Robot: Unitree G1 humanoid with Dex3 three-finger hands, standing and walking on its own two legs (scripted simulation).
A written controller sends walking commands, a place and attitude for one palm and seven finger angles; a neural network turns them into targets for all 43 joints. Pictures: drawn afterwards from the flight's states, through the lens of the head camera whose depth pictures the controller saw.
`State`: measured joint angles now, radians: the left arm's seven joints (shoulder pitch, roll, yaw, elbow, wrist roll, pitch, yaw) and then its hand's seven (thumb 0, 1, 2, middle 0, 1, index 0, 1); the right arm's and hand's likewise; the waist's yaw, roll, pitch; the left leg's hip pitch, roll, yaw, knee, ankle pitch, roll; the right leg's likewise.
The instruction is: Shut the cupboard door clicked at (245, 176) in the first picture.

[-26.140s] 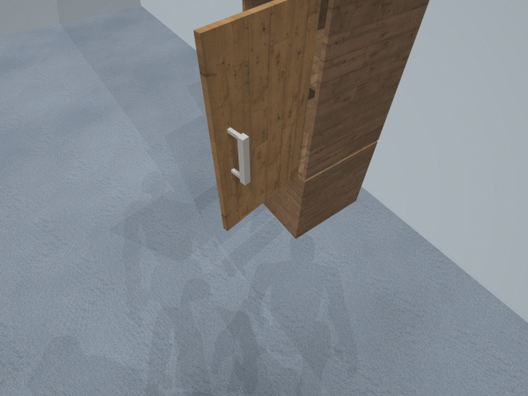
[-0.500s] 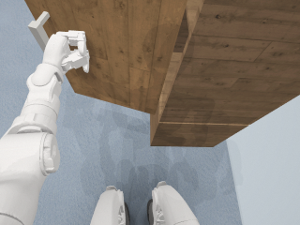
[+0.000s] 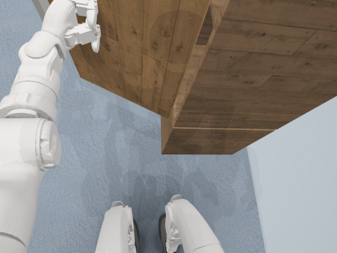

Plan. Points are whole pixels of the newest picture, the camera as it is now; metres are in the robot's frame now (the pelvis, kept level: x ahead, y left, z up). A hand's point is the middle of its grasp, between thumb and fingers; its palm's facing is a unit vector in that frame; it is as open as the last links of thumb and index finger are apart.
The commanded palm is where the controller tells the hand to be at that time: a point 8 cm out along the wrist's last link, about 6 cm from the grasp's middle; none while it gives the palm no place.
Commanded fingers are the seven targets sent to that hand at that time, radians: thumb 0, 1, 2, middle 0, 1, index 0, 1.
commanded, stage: pull the fist back off the door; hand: left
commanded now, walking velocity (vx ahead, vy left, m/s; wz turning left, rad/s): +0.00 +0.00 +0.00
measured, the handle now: (52, 10) +0.63 +0.18 +0.09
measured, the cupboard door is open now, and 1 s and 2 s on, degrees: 64 60 60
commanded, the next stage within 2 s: draw the hand back to the body in 0.88 s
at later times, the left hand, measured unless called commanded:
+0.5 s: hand (102, 33) +0.57 +0.08 +0.09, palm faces +0.12 -0.99 -0.02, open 3.1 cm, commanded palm +0.51 +0.12 +0.09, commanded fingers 0.00 0.90 0.90 -1.30 -1.50 -1.30 -1.50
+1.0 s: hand (107, 68) +0.48 +0.07 +0.10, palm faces +0.10 -0.99 -0.03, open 3.1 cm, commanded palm +0.45 +0.12 +0.10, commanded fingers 0.00 0.90 0.90 -1.30 -1.50 -1.30 -1.50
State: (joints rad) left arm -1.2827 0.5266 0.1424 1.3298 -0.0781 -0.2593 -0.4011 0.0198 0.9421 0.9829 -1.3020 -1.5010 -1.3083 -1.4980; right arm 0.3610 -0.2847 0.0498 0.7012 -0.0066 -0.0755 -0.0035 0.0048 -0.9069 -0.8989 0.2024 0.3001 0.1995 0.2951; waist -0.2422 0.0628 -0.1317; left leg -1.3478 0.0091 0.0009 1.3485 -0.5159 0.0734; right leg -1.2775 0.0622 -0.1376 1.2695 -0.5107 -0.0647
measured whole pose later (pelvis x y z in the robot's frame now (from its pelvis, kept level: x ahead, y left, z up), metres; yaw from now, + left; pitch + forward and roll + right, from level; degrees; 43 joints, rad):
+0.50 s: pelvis +0.03 -0.01 +0.04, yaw -1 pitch +27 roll -2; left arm -0.98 0.28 0.31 1.21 0.03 -0.47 0.19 0.02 0.90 0.90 -1.30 -1.50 -1.30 -1.50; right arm 0.46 -0.23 0.01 0.67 -0.07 0.02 0.12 0.01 -0.91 -0.90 0.20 0.30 0.20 0.30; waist -0.21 0.06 -0.16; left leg -1.14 0.02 0.05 1.18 -0.51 0.06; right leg -1.11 0.08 -0.07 1.14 -0.50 -0.07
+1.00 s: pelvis +0.03 -0.02 +0.05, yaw +2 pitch +21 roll -1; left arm -0.70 0.11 0.10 1.01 -0.01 -0.54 0.20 0.02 0.89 0.90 -1.31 -1.50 -1.31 -1.50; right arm 0.22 -0.23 -0.02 0.65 -0.04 0.03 0.06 0.00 -0.91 -0.90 0.20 0.30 0.20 0.29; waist -0.10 0.02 -0.16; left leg -1.01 -0.01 0.03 1.14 -0.49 0.04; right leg -0.98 0.05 -0.09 1.12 -0.51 -0.08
